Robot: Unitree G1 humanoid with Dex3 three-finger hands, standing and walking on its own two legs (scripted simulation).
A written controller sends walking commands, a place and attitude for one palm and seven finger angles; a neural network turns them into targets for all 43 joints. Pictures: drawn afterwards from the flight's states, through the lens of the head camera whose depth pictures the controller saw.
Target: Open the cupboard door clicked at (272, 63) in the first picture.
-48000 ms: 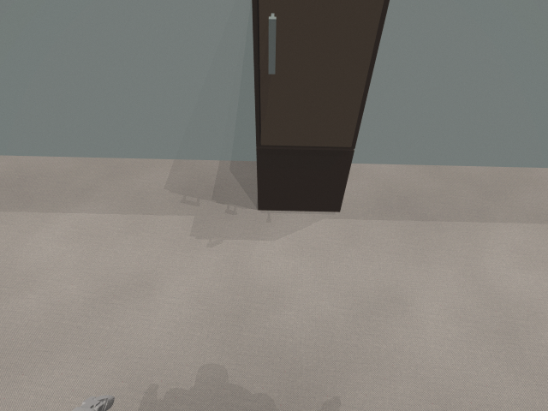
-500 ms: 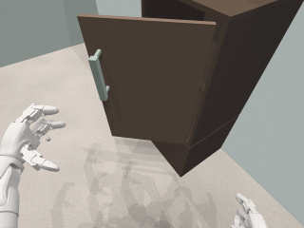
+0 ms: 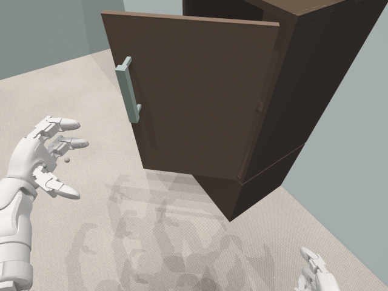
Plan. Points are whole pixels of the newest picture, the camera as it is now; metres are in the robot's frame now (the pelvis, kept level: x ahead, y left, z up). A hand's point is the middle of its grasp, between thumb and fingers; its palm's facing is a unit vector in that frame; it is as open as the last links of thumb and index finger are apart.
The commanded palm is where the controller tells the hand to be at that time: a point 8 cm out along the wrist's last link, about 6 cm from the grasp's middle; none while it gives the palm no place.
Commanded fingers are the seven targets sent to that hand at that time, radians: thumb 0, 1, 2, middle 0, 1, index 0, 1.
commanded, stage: move the hooked fingers beside the handle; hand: left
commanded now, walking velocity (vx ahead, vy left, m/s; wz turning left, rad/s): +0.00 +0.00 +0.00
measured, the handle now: (131, 91) +0.56 +0.21 +0.09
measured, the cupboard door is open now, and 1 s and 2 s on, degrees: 48 48 48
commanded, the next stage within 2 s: none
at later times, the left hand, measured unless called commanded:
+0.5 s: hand (82, 136) +0.39 +0.27 +0.10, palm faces -0.05 -1.00 -0.01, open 14.0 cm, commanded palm +0.37 +0.32 +0.10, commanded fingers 0.00 -0.50 0.30 -0.30 -1.20 -0.30 -1.20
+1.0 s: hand (94, 114) +0.46 +0.26 +0.10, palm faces -0.08 -1.00 +0.01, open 14.0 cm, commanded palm +0.45 +0.32 +0.10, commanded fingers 0.00 -0.50 0.30 -0.30 -1.20 -0.30 -1.20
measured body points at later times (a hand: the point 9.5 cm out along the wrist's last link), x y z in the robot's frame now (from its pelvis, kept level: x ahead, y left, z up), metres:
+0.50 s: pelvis +0.00 +0.01 +0.00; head +0.05 +0.02 +0.44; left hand +0.39 +0.32 +0.10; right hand +0.11 -0.25 -0.10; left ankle -0.02 +0.11 -0.72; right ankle +0.05 -0.10 -0.72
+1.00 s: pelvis +0.01 +0.01 -0.01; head +0.09 +0.03 +0.43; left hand +0.45 +0.32 +0.11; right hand +0.06 -0.26 -0.11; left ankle -0.02 +0.11 -0.72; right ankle +0.05 -0.10 -0.72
